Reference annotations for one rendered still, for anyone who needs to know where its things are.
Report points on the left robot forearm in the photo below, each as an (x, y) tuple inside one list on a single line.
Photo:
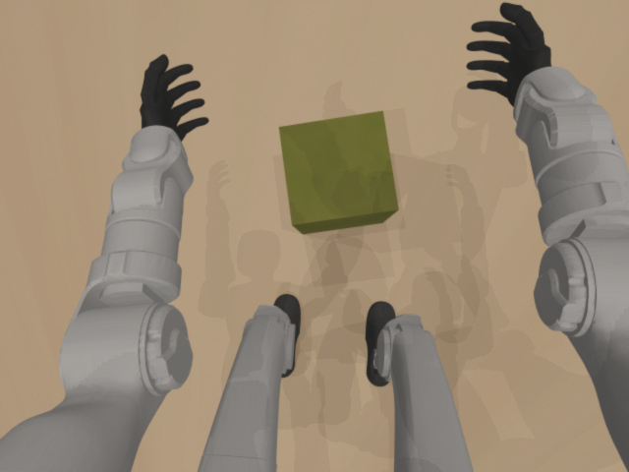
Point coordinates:
[(138, 262)]

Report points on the carton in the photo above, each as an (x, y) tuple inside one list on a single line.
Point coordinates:
[(338, 173)]

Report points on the left robot shin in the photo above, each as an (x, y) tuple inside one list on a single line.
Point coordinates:
[(268, 310)]

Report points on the right robot upper arm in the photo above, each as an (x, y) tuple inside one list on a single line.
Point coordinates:
[(583, 291)]

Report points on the left robot upper arm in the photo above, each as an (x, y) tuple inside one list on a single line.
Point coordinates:
[(117, 365)]

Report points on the right robot hand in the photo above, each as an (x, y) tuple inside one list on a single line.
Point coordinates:
[(526, 51)]

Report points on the left robot hand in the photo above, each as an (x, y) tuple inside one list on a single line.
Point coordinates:
[(158, 101)]

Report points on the right robot forearm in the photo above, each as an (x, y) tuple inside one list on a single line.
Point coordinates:
[(577, 162)]

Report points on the right robot foot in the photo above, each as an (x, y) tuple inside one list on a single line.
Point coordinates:
[(380, 313)]

